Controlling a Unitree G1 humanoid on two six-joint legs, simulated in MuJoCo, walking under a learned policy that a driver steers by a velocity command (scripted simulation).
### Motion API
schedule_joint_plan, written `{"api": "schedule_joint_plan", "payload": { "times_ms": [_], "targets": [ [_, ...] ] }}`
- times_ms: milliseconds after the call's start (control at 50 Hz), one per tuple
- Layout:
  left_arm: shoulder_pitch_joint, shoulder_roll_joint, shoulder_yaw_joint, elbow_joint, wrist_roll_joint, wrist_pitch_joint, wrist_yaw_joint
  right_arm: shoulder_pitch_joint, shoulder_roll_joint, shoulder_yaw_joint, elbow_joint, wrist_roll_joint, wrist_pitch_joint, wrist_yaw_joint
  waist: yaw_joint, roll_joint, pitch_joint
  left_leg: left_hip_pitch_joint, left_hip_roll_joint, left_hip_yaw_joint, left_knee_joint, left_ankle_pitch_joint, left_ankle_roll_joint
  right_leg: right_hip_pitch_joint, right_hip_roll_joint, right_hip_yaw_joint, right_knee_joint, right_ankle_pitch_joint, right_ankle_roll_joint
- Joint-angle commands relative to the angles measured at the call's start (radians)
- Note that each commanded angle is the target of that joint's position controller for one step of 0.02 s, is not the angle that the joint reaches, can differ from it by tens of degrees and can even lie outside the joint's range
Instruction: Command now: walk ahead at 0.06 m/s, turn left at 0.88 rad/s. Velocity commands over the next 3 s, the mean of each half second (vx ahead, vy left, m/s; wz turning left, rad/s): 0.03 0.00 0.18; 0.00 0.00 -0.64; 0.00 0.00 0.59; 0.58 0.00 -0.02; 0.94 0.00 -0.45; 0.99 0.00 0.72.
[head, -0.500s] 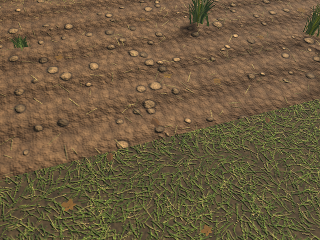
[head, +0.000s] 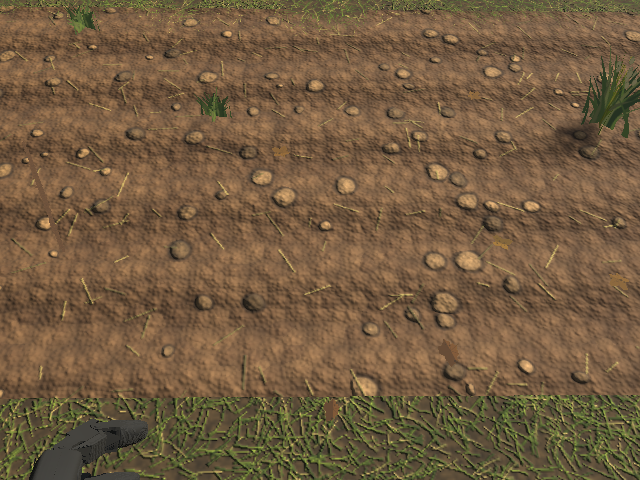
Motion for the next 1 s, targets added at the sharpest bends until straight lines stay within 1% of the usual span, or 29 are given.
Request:
{"api": "schedule_joint_plan", "payload": {
  "times_ms": [20, 40, 60, 80, 100, 120, 140, 180, 220, 260, 320, 380, 420, 440, 460, 480, 500, 540, 620, 700, 820, 840, 860, 880, 900, 920, 940, 960, 1000],
  "targets": [
    [0.09, 0.125, 0.056, -0.027, -0.004, -0.024, -0.006, -0.067, -0.113, -0.038, -0.107, 0.006, -0.005, -0.003, 0.086, 0.187, -0.129, 0.072, 0.173, -0.245, -0.015, 0.128, 0.058, 0.244, -0.023, -0.041, -0.236, 0.142, -0.027],
    [0.116, 0.144, 0.064, -0.019, 0.006, -0.023, -0.006, -0.018, -0.056, -0.025, -0.104, 0.007, -0.002, 0.003, 0.062, 0.086, -0.179, -0.026, 0.11, -0.179, 0.131, -0.197, 0.02, 0.422, -0.164, 0.032, -0.272, 0.232, -0.09],
    [0.109, 0.18, 0.071, -0.048, 0.026, -0.006, 0.001, 0.076, 0.001, -0.011, -0.086, -0.005, -0.003, 0.006, 0.019, -0.105, -0.213, -0.195, -0.006, -0.002, 0.377, -0.502, -0.021, 0.578, -0.38, 0.209, -0.209, 0.459, -0.196],
    [0.115, 0.189, 0.077, -0.05, 0.057, 0.003, -0.001, 0.104, -0.098, -0.033, -0.129, 0.003, -0.018, 0.021, -0.012, -0.291, -0.245, -0.302, 0.031, 0.062, 0.542, -0.51, -0.056, 0.544, -0.53, 0.414, -0.266, 0.433, -0.332],
    [0.067, 0.141, 0.075, -0.074, 0.045, 0.004, 0.005, 0.069, -0.185, -0.056, -0.104, 0.001, -0.022, 0.025, 0.009, -0.214, -0.173, -0.34, 0.112, 0.114, 0.646, -0.408, -0.096, 0.49, -0.485, 0.339, -0.282, 0.329, -0.341],
    [0.037, 0.093, 0.066, -0.082, 0.037, 0.009, 0.012, 0.046, -0.203, -0.065, -0.086, 0.006, -0.013, 0.023, 0.021, -0.141, -0.125, -0.349, 0.143, 0.138, 0.688, -0.319, -0.108, 0.442, -0.399, 0.205, -0.268, 0.22, -0.297],
    [0.042, 0.082, 0.057, -0.087, 0.03, 0.018, 0.016, 0.041, -0.17, -0.056, -0.068, -0.006, 0.001, 0.015, 0.028, -0.081, -0.116, -0.317, 0.148, 0.157, 0.749, -0.28, -0.116, 0.391, -0.343, 0.153, -0.257, 0.197, -0.277],
    [0.072, 0.102, 0.052, -0.066, 0.026, 0.027, 0.017, 0.021, -0.096, -0.026, -0.082, -0.018, 0.0, 0.014, 0.036, -0.053, -0.08, -0.27, 0.131, 0.212, 0.804, -0.264, -0.126, 0.305, -0.31, 0.094, -0.269, 0.37, -0.306],
    [0.113, 0.104, 0.049, -0.036, 0.027, 0.031, 0.009, -0.003, -0.037, 0.0, -0.09, -0.019, -0.017, 0.01, 0.045, -0.084, -0.105, -0.233, 0.126, 0.233, 0.682, -0.271, -0.13, 0.342, -0.272, 0.044, -0.255, 0.493, -0.314],
    [0.098, 0.088, 0.042, -0.026, 0.012, 0.036, -0.006, -0.011, 0.004, 0.021, -0.081, -0.036, -0.029, 0.013, 0.035, -0.125, -0.14, -0.117, 0.176, 0.279, 0.443, -0.267, -0.138, 0.344, -0.225, 0.011, -0.236, 0.496, -0.289],
    [0.165, 0.197, 0.081, -0.014, -0.01, 0.05, -0.018, -0.069, -0.04, 0.008, -0.084, -0.016, -0.035, 0.014, 0.079, -0.205, -0.112, -0.049, 0.137, 0.302, 0.237, -0.239, -0.143, 0.362, -0.241, 0.109, -0.233, 0.436, -0.304],
    [0.171, 0.199, 0.09, -0.015, -0.028, 0.049, -0.016, -0.049, -0.054, 0.0, -0.069, -0.006, -0.04, 0.012, 0.052, -0.206, -0.114, 0.037, 0.119, 0.262, 0.005, -0.153, -0.105, 0.389, -0.247, 0.218, -0.214, 0.412, -0.288],
    [0.166, 0.169, 0.087, -0.019, -0.048, 0.051, -0.007, 0.008, -0.084, -0.016, -0.042, -0.006, -0.048, 0.014, 0.022, -0.181, -0.139, 0.261, 0.173, 0.253, -0.185, 0.026, -0.055, 0.263, -0.194, 0.208, -0.172, 0.262, -0.212],
    [0.182, 0.119, 0.075, -0.025, -0.041, 0.049, -0.007, 0.045, -0.124, -0.029, -0.042, -0.026, -0.04, 0.006, 0.017, -0.067, -0.18, 0.432, 0.332, 0.162, -0.154, 0.136, 0.01, 0.091, -0.142, 0.142, -0.039, 0.01, -0.153],
    [0.195, 0.064, 0.063, -0.06, -0.03, 0.036, -0.013, 0.004, -0.202, -0.051, -0.036, -0.057, -0.025, 0.011, 0.055, 0.291, -0.14, 0.413, 0.569, -0.051, -0.157, 0.369, 0.16, -0.134, 0.006, -0.073, 0.128, -0.325, -0.086],
    [0.207, 0.159, 0.093, -0.035, -0.018, 0.031, -0.015, -0.04, -0.129, -0.037, -0.063, -0.078, -0.031, 0.013, 0.038, 0.222, -0.133, 0.354, 0.638, -0.056, -0.167, 0.498, 0.238, -0.151, -0.049, -0.092, 0.385, -0.423, -0.029],
    [0.234, 0.196, 0.113, -0.011, -0.029, 0.042, -0.015, -0.109, -0.07, -0.017, -0.083, -0.074, -0.039, 0.013, 0.067, 0.158, -0.105, 0.316, 0.579, 0.04, -0.162, 0.498, 0.209, -0.148, -0.065, -0.099, 0.508, -0.377, -0.012],
    [0.286, 0.17, 0.116, 0.019, -0.02, 0.083, 0.001, -0.195, -0.031, -0.007, -0.092, -0.036, -0.057, 0.012, 0.093, 0.147, -0.061, 0.287, 0.479, 0.189, -0.145, 0.463, 0.142, -0.177, -0.09, -0.113, 0.624, -0.258, 0.028],
    [0.185, 0.1, 0.089, -0.065, -0.02, 0.093, -0.016, -0.133, -0.052, -0.018, -0.054, -0.041, -0.051, -0.001, 0.038, 0.149, -0.027, 0.315, 0.465, 0.295, -0.16, 0.451, 0.162, -0.221, -0.135, -0.185, 0.53, -0.135, 0.069],
    [0.137, 0.071, 0.07, -0.126, -0.013, 0.087, -0.053, -0.118, -0.114, -0.044, -0.031, -0.033, -0.042, 0.004, 0.015, 0.157, -0.052, 0.335, 0.511, 0.351, -0.141, 0.456, 0.171, -0.127, -0.168, -0.229, 0.331, -0.135, 0.039],
    [0.2, 0.114, 0.101, -0.139, -0.02, 0.114, -0.072, -0.157, -0.14, -0.067, -0.003, 0.022, -0.067, 0.044, 0.073, 0.155, -0.069, 0.27, 0.526, 0.466, 0.025, 0.45, 0.071, 0.148, -0.109, -0.323, 0.006, -0.057, -0.071],
    [0.278, 0.145, 0.121, -0.115, -0.013, 0.111, -0.057, -0.122, -0.114, -0.063, 0.019, 0.024, -0.072, 0.051, 0.107, 0.088, -0.102, 0.198, 0.475, 0.519, 0.17, 0.437, 0.014, 0.307, -0.072, -0.308, -0.102, 0.072, -0.113],
    [0.36, 0.259, 0.154, -0.113, -0.005, 0.103, -0.035, -0.087, -0.084, -0.052, 0.007, -0.003, -0.082, 0.054, 0.128, -0.122, -0.151, -0.076, 0.374, 0.555, 0.438, 0.121, -0.075, 0.588, -0.204, -0.069, -0.157, 0.554, -0.197],
    [0.325, 0.356, 0.157, -0.152, 0.028, 0.085, -0.027, -0.115, -0.019, -0.015, -0.054, -0.051, -0.087, 0.053, 0.095, -0.376, -0.275, -0.35, 0.227, 0.461, 0.727, -0.558, -0.134, 0.71, -0.502, 0.329, -0.161, 0.824, -0.451],
    [0.324, 0.251, 0.126, -0.154, 0.036, 0.065, -0.036, -0.188, -0.093, -0.035, -0.022, -0.029, -0.078, 0.051, 0.176, -0.167, -0.333, -0.339, 0.257, 0.313, 0.832, -0.543, -0.121, 0.648, -0.506, 0.235, -0.193, 0.741, -0.468],
    [0.279, 0.201, 0.101, -0.135, 0.034, 0.05, -0.034, -0.188, -0.096, -0.033, -0.009, 0.001, -0.066, 0.045, 0.141, -0.129, -0.261, -0.323, 0.285, 0.307, 0.808, -0.469, -0.095, 0.557, -0.459, 0.11, -0.197, 0.608, -0.408],
    [0.218, 0.148, 0.085, -0.124, 0.017, 0.045, -0.028, -0.163, -0.074, -0.027, 0.017, -0.001, -0.056, 0.033, 0.103, -0.08, -0.205, -0.307, 0.306, 0.306, 0.724, -0.397, -0.086, 0.497, -0.387, 0.031, -0.206, 0.452, -0.339],
    [0.158, 0.097, 0.064, -0.117, 0.005, 0.044, -0.023, -0.136, -0.071, -0.024, 0.036, -0.013, -0.044, 0.025, 0.072, -0.092, -0.168, -0.255, 0.314, 0.312, 0.671, -0.319, -0.095, 0.426, -0.349, -0.035, -0.218, 0.398, -0.299],
    [0.104, 0.057, 0.042, -0.098, 0.035, 0.032, -0.018, -0.038, -0.059, -0.023, 0.088, -0.008, -0.025, 0.028, 0.026, -0.123, -0.149, -0.09, 0.286, 0.325, 0.647, -0.2, -0.115, 0.29, -0.304, -0.159, -0.253, 0.402, -0.283]
  ]
}}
